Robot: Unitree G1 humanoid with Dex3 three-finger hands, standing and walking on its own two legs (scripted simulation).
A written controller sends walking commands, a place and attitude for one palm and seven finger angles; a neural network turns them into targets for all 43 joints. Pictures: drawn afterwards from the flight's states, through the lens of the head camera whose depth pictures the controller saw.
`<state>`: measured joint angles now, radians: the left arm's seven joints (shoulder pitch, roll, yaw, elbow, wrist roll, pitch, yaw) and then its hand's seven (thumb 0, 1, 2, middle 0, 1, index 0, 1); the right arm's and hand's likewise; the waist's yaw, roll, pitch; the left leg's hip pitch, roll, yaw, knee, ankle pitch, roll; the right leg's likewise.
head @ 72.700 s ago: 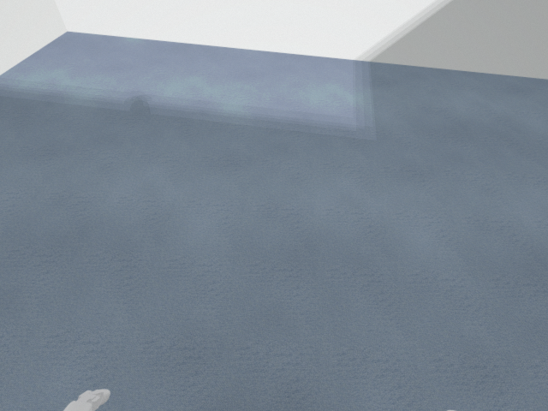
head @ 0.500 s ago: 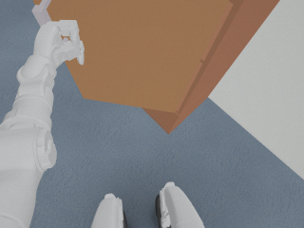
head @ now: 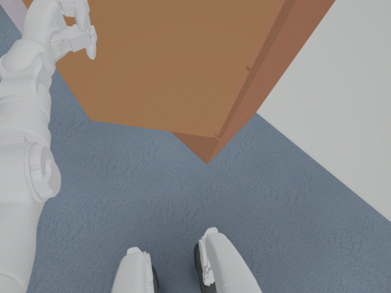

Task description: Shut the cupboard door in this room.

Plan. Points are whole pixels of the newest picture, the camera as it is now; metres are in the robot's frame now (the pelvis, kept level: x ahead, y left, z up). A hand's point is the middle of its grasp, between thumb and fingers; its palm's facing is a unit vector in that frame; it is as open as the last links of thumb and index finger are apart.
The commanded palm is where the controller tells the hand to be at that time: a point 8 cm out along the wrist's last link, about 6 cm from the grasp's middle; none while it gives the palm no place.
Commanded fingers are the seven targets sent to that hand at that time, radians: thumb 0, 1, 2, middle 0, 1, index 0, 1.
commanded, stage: push the door shut along its arc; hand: left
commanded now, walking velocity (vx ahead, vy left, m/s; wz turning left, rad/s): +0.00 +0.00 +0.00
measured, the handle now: (36, 24) +0.61 +0.19 +0.09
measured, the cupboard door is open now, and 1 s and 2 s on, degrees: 36 29 29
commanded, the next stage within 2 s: pull the fist back off the door in 0.24 s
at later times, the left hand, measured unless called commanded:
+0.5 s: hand (97, 19) +0.61 +0.09 +0.10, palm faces +0.00 -0.99 +0.13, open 3.1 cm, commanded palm +0.58 +0.11 +0.09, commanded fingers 0.00 0.90 0.90 -1.30 -1.50 -1.30 -1.50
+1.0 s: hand (106, 51) +0.54 +0.08 +0.09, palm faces +0.06 -1.00 -0.05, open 3.1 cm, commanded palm +0.50 +0.12 +0.09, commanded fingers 0.00 0.90 0.90 -1.30 -1.50 -1.30 -1.50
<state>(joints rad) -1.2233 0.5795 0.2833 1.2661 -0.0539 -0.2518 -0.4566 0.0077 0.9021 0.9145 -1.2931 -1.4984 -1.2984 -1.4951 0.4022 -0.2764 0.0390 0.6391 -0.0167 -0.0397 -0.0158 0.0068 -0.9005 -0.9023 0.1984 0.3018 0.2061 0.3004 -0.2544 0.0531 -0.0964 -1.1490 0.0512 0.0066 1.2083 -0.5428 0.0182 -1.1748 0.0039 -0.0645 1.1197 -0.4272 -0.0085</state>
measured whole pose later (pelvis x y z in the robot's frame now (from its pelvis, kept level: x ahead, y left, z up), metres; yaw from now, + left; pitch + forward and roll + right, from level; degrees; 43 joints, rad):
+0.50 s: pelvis -0.01 +0.00 -0.02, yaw +0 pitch +31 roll -4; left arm -1.39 0.50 0.37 1.32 -0.03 -0.21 -0.03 0.02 0.89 0.93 -1.29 -1.50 -1.30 -1.50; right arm 0.43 -0.26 0.04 0.64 -0.09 -0.08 0.04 0.01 -0.90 -0.90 0.20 0.30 0.20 0.30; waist -0.29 0.06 -0.11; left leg -1.28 0.05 -0.03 1.27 -0.54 0.01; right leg -1.29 0.00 -0.09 1.17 -0.42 -0.01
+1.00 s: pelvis +0.01 -0.01 +0.02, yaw +1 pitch +24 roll -1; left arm -1.00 0.29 0.29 1.23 0.02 -0.43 0.11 0.01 0.90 0.90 -1.29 -1.50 -1.30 -1.50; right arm 0.46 -0.27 -0.02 0.63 -0.07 0.01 0.09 0.01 -0.90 -0.90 0.20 0.30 0.20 0.30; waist -0.20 0.04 -0.13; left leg -0.99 0.04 0.02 1.07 -0.50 0.00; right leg -1.03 0.00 -0.05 1.02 -0.41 -0.02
